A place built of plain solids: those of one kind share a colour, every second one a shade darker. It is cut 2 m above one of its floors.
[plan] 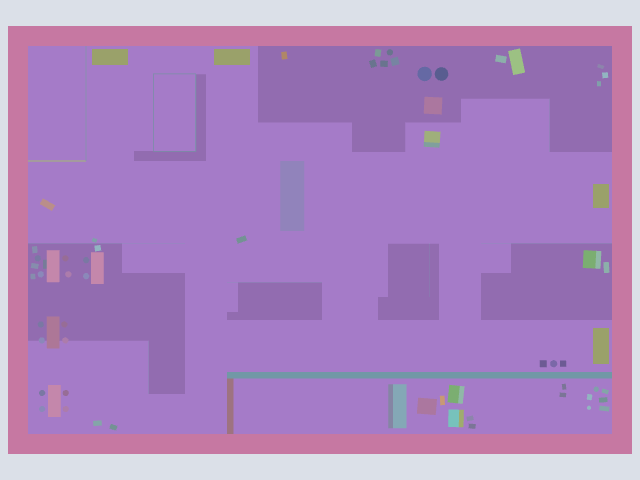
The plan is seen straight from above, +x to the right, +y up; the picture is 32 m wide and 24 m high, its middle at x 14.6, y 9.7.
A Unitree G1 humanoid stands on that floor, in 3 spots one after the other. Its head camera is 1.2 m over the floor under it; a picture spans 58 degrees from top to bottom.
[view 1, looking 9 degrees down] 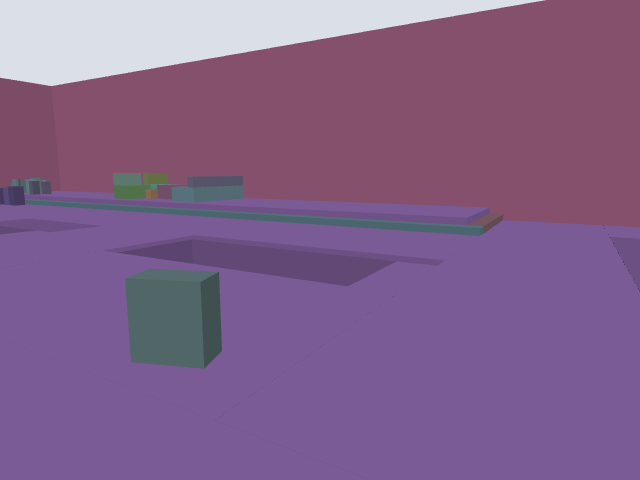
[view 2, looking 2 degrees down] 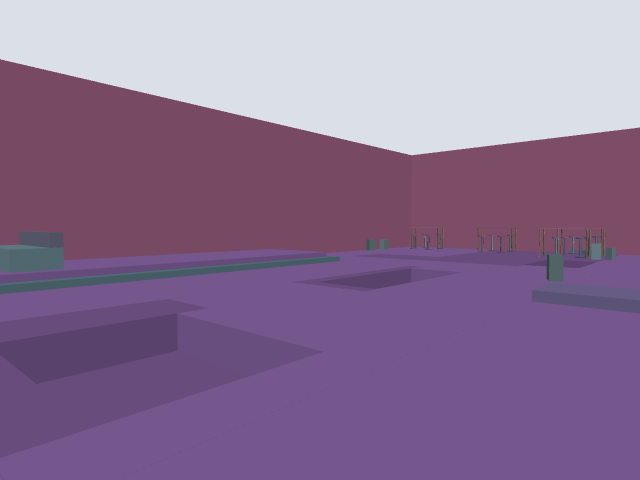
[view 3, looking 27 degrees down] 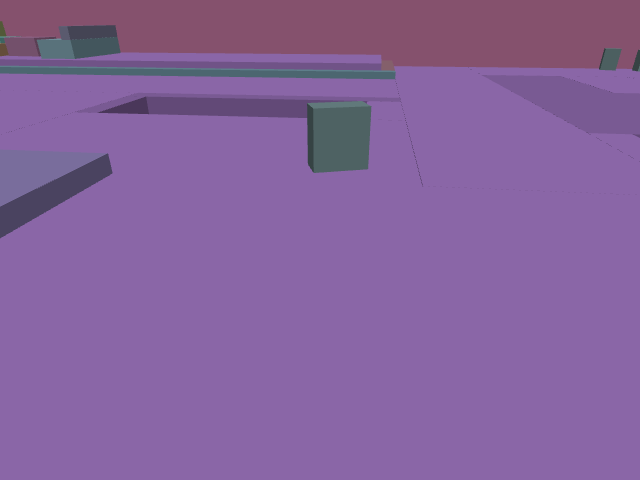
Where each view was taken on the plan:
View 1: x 8.53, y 11.58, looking -60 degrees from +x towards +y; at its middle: floor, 7.68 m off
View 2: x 21.04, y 12.20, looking -138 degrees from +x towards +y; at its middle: wall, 18.25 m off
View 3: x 10.37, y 13.54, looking -83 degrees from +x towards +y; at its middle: floor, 2.64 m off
